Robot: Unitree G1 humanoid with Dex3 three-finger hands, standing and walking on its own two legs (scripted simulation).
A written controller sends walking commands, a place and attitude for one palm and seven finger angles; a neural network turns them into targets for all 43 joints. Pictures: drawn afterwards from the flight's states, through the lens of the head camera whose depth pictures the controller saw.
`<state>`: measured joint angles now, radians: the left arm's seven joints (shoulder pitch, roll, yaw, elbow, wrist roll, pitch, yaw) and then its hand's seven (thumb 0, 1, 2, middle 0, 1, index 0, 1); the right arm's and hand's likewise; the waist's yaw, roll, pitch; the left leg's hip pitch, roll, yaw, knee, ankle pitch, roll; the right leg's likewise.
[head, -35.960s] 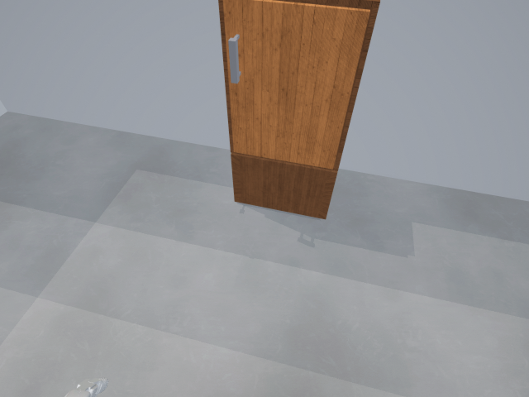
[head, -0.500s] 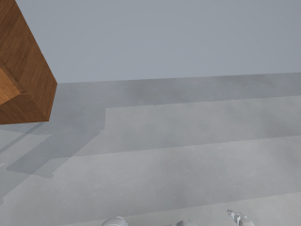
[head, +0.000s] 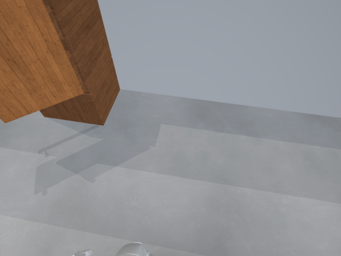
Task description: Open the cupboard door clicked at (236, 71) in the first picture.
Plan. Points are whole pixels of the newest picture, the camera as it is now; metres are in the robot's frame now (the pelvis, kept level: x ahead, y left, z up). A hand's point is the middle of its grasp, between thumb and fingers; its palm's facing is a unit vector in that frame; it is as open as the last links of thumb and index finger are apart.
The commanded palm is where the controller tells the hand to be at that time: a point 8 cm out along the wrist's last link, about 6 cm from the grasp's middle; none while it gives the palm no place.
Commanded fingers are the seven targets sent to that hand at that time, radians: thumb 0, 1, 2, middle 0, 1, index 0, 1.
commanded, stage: turn to face it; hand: left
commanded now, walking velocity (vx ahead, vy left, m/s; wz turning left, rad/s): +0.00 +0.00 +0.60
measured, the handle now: out of the picture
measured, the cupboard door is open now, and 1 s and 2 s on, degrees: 42 42 42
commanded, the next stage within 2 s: take the last steps up to it in 0.86 s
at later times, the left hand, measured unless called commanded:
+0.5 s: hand out of the picture +0.06 +0.22 -0.16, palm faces +0.29 -0.91 -0.30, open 7.4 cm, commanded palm none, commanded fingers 0.00 0.90 0.90 -0.20 -0.30 -0.20 -0.30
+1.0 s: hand out of the picture -0.04 +0.21 -0.17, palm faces +0.51 -0.82 -0.24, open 7.4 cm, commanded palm none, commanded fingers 0.00 0.90 0.90 -0.20 -0.30 -0.20 -0.30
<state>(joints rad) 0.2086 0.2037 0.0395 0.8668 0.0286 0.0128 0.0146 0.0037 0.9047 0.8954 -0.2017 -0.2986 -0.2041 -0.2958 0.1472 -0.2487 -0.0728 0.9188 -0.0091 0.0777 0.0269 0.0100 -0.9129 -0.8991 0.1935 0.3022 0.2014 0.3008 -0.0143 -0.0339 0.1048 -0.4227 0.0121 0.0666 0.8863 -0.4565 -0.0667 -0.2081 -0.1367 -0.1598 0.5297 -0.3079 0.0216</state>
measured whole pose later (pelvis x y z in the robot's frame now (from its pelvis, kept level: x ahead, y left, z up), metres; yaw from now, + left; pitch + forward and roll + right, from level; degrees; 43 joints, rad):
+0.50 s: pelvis +0.01 -0.02 -0.01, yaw +17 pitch +0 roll +0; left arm 0.16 0.24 0.06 0.86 0.02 0.02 0.01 0.00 0.91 0.90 -0.20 -0.30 -0.20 -0.30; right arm 0.18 -0.24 -0.07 0.92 -0.01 0.07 0.01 0.01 -0.91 -0.90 0.20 0.30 0.21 0.30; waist -0.02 0.03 0.08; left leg -0.43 -0.04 -0.10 0.82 -0.43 -0.03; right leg -0.28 -0.05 -0.05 0.59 -0.31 0.02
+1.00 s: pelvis +0.02 +0.00 +0.00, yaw +29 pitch +1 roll +0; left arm 0.20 0.24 0.06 0.95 0.02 0.06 0.01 0.01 0.91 0.90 -0.20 -0.30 -0.20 -0.30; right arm 0.13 -0.19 -0.02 0.92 -0.03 0.02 -0.02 0.01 -0.91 -0.90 0.20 0.30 0.21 0.30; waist 0.02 -0.02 0.09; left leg -0.28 -0.01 0.00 0.51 -0.24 0.03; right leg -0.40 -0.07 -0.03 0.93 -0.47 0.06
